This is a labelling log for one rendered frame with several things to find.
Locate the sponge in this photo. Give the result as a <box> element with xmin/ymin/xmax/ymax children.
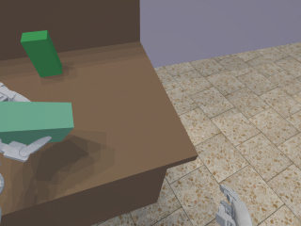
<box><xmin>0</xmin><ymin>101</ymin><xmax>74</xmax><ymax>145</ymax></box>

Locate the table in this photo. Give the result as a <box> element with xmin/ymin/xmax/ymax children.
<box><xmin>0</xmin><ymin>0</ymin><xmax>198</xmax><ymax>226</ymax></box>

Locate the robot right hand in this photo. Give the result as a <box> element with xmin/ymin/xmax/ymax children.
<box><xmin>215</xmin><ymin>184</ymin><xmax>253</xmax><ymax>226</ymax></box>

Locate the robot left hand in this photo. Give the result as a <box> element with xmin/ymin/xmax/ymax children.
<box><xmin>0</xmin><ymin>82</ymin><xmax>52</xmax><ymax>162</ymax></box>

